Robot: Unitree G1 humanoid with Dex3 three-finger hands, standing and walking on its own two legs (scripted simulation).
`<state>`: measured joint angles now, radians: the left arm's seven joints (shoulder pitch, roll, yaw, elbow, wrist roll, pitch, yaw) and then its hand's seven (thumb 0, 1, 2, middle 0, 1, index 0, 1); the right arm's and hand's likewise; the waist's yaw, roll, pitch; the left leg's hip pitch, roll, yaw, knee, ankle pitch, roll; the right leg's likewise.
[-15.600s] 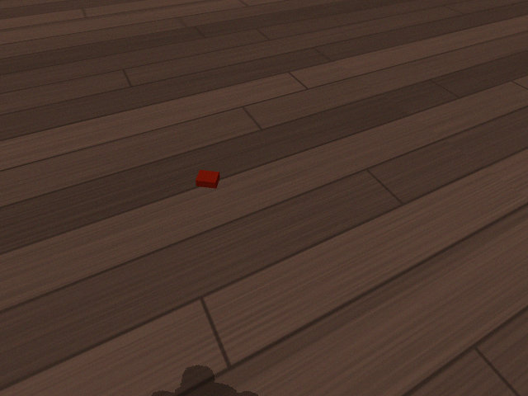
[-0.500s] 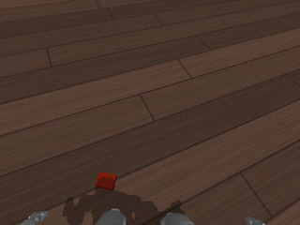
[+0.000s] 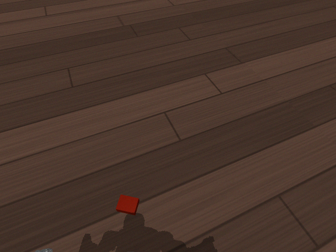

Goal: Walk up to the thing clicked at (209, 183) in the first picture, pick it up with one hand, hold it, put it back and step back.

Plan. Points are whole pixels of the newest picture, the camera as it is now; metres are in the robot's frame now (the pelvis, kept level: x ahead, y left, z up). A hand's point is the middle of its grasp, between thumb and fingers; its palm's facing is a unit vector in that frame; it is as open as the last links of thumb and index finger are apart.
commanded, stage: walk up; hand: left
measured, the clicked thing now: (127, 204) +0.44 +0.24 -0.74
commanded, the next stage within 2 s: stand in 1.30 s
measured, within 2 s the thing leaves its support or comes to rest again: neither
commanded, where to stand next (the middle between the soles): +0.06 +0.01 m, yaw +0 degrees
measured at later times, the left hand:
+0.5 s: hand out of the picture +0.06 +0.26 -0.13, palm faces +0.02 -0.94 -0.35, open 7.3 cm
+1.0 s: hand out of the picture +0.09 +0.25 -0.13, palm faces +0.05 -0.94 -0.35, open 7.3 cm
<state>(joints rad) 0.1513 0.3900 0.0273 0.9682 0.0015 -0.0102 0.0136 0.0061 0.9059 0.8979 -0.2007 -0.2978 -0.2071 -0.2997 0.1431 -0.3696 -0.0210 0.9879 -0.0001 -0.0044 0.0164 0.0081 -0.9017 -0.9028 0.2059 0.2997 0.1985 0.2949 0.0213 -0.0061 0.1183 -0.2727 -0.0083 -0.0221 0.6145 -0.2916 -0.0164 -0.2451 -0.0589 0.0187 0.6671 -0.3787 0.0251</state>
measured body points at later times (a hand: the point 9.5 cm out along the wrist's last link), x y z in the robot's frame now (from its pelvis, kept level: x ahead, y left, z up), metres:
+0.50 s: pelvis +0.00 +0.00 +0.02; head +0.00 +0.00 +0.47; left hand +0.06 +0.31 -0.11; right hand +0.08 -0.30 -0.11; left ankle +0.03 +0.14 -0.72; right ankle -0.01 -0.14 -0.72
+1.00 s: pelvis +0.02 +0.00 +0.02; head +0.02 +0.00 +0.47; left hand +0.09 +0.30 -0.11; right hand +0.12 -0.30 -0.11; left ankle +0.03 +0.14 -0.72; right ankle -0.01 -0.14 -0.72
